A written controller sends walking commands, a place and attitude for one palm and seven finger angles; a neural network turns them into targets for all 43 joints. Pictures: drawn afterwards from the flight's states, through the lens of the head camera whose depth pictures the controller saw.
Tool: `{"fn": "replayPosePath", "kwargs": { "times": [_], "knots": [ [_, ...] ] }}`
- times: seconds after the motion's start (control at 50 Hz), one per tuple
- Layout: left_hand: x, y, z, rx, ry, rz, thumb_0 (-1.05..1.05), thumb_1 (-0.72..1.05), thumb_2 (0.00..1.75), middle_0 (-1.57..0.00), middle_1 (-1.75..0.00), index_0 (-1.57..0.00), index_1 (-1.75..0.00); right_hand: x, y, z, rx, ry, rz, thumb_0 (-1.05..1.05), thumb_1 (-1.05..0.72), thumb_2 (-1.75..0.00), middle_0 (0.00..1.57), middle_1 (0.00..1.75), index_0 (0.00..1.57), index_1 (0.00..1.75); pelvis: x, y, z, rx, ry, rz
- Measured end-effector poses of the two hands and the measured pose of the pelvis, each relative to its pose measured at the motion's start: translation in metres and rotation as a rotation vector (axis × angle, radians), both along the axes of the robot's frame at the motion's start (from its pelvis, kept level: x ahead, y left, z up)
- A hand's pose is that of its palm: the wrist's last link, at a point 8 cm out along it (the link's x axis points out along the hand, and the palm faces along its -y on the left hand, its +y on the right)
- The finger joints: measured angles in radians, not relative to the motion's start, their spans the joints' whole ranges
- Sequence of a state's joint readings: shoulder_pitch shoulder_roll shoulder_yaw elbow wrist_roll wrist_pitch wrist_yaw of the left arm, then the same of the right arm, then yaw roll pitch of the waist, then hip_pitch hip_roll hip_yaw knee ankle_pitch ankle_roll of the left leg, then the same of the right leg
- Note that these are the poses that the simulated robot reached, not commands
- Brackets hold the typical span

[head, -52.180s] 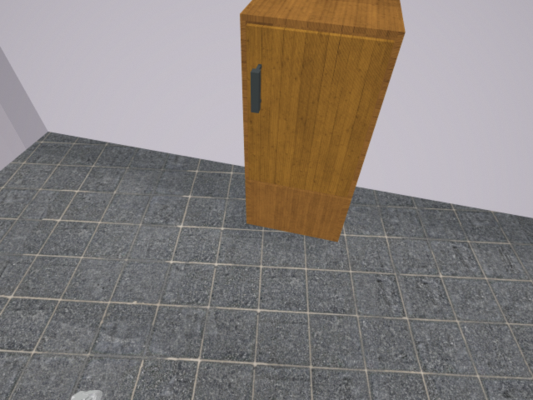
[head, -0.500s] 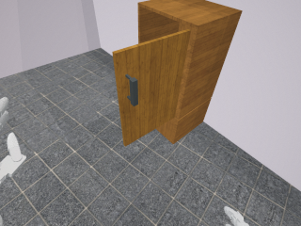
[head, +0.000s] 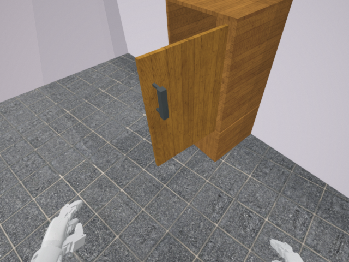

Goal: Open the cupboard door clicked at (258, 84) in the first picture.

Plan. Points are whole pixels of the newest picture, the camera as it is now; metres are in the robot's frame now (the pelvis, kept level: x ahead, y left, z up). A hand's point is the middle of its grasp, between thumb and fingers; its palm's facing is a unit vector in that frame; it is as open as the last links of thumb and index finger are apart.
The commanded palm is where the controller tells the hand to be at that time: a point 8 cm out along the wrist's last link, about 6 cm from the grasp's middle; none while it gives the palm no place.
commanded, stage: let the arm hang, fingers relaxed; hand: left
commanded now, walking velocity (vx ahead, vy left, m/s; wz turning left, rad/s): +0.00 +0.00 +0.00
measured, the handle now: (159, 101) +0.65 +0.09 -0.01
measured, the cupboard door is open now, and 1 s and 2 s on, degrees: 87 87 87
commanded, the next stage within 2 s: look to check the result in 0.94 s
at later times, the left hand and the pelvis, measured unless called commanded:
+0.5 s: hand out of the picture -0.05 +0.19 -0.16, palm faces +0.03 -0.97 -0.23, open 7.3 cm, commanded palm none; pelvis -0.01 +0.00 +0.01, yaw +0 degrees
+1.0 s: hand out of the picture +0.00 +0.17 -0.16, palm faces +0.03 -0.98 -0.19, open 7.3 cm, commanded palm none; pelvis +0.00 +0.00 +0.01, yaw +0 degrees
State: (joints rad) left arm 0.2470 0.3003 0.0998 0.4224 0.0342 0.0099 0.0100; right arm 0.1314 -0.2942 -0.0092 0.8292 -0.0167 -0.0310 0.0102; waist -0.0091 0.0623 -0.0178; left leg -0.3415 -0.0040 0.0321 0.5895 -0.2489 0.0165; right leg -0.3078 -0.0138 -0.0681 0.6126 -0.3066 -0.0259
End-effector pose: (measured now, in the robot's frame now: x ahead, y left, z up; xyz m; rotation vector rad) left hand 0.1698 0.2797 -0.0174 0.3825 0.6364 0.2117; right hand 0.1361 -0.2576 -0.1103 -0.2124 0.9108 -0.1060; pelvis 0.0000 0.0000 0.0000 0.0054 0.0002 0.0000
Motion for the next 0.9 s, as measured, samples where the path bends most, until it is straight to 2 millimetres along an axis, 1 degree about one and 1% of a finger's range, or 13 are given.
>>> {"fn": "replayPosePath", "kwargs": {
  "times": [0.04, 0.06, 0.08, 0.12, 0.18, 0.26, 0.32, 0.36, 0.42, 0.48, 0.64, 0.72, 0.9],
  "knots": [
    [-0.031, -0.018, -0.049, -0.087, 0.209, 0.019, 0.0, 0.9, 0.89, -0.2, -0.29, -0.2, -0.3, -0.018, -0.004, -0.003, -0.012, 0.066, -0.018, 0.01, -0.9, -0.89, 0.2, 0.3, 0.2, 0.3, -0.002, -0.002, 0.001, 0.003, -0.01, 0.001],
    [-0.048, -0.028, -0.069, -0.129, 0.301, 0.025, 0.0, 0.9, 0.89, -0.2, -0.29, -0.2, -0.3, -0.028, -0.005, -0.004, -0.019, 0.102, -0.028, 0.01, -0.9, -0.89, 0.2, 0.3, 0.2, 0.3, -0.002, -0.002, 0.001, 0.004, -0.016, 0.001],
    [-0.066, -0.04, -0.085, -0.169, 0.386, 0.031, 0.01, 0.9, 0.89, -0.2, -0.29, -0.2, -0.3, -0.039, -0.006, -0.005, -0.026, 0.141, -0.038, 0.01, -0.91, -0.89, 0.2, 0.3, 0.2, 0.3, -0.003, -0.003, 0.002, 0.004, -0.021, 0.0],
    [-0.103, -0.061, -0.108, -0.242, 0.531, 0.043, 0.01, 0.91, 0.89, -0.2, -0.29, -0.2, -0.3, -0.063, -0.007, -0.006, -0.038, 0.224, -0.056, 0.01, -0.91, -0.89, 0.2, 0.3, 0.2, 0.3, -0.004, -0.004, 0.005, 0.001, -0.027, -0.003],
    [-0.145, -0.059, -0.119, -0.258, 0.64, 0.134, 0.0, 0.98, 0.89, -0.21, -0.3, -0.21, -0.3, -0.099, -0.003, -0.008, -0.042, 0.356, -0.069, 0.01, -0.91, -0.89, 0.2, 0.3, 0.2, 0.3, -0.007, -0.008, 0.009, -0.007, -0.029, 0.003],
    [-0.192, -0.053, -0.118, -0.257, 0.763, 0.191, -0.01, 0.98, 0.89, -0.21, -0.3, -0.21, -0.3, -0.139, 0.008, -0.014, -0.02, 0.496, -0.088, 0.01, -0.91, -0.89, 0.2, 0.3, 0.2, 0.3, -0.008, -0.008, 0.012, -0.015, -0.029, 0.009],
    [-0.216, -0.048, -0.114, -0.244, 0.829, 0.224, 0.0, 0.96, 0.89, -0.21, -0.3, -0.2, -0.3, -0.16, 0.018, -0.017, 0.007, 0.556, -0.104, 0.01, -0.91, -0.89, 0.2, 0.3, 0.2, 0.3, -0.009, -0.007, 0.013, -0.016, -0.03, 0.008],
    [-0.226, -0.045, -0.111, -0.234, 0.855, 0.239, 0.0, 0.94, 0.89, -0.21, -0.3, -0.2, -0.3, -0.17, 0.025, -0.02, 0.026, 0.579, -0.114, 0.01, -0.91, -0.89, 0.2, 0.3, 0.2, 0.3, -0.009, -0.005, 0.013, -0.016, -0.031, 0.007],
    [-0.231, -0.042, -0.108, -0.223, 0.867, 0.25, 0.0, 0.93, 0.89, -0.21, -0.3, -0.2, -0.3, -0.178, 0.036, -0.023, 0.053, 0.593, -0.123, 0.01, -0.91, -0.89, 0.2, 0.3, 0.2, 0.3, -0.01, -0.003, 0.014, -0.014, -0.033, 0.005],
    [-0.226, -0.042, -0.108, -0.221, 0.852, 0.248, 0.0, 0.92, 0.89, -0.2, -0.3, -0.2, -0.3, -0.181, 0.045, -0.027, 0.077, 0.59, -0.127, 0.01, -0.91, -0.89, 0.2, 0.3, 0.2, 0.3, -0.01, -0.001, 0.014, -0.011, -0.034, 0.002],
    [-0.191, -0.055, -0.112, -0.248, 0.751, 0.206, 0.0, 0.91, 0.89, -0.2, -0.29, -0.2, -0.3, -0.169, 0.061, -0.031, 0.115, 0.538, -0.127, 0.01, -0.91, -0.89, 0.2, 0.3, 0.2, 0.3, -0.011, 0.002, 0.013, -0.004, -0.035, -0.002],
    [-0.176, -0.062, -0.114, -0.259, 0.713, 0.186, 0.0, 0.91, 0.89, -0.2, -0.3, -0.2, -0.3, -0.163, 0.061, -0.031, 0.111, 0.52, -0.127, 0.01, -0.91, -0.89, 0.2, 0.3, 0.2, 0.3, -0.01, 0.002, 0.013, -0.002, -0.035, -0.003],
    [-0.171, -0.062, -0.114, -0.26, 0.716, 0.184, 0.0, 0.92, 0.89, -0.2, -0.3, -0.2, -0.3, -0.159, 0.051, -0.028, 0.092, 0.515, -0.142, 0.01, -0.91, -0.89, 0.2, 0.3, 0.2, 0.3, -0.005, -0.001, 0.013, -0.001, -0.031, -0.004]
  ]
}}
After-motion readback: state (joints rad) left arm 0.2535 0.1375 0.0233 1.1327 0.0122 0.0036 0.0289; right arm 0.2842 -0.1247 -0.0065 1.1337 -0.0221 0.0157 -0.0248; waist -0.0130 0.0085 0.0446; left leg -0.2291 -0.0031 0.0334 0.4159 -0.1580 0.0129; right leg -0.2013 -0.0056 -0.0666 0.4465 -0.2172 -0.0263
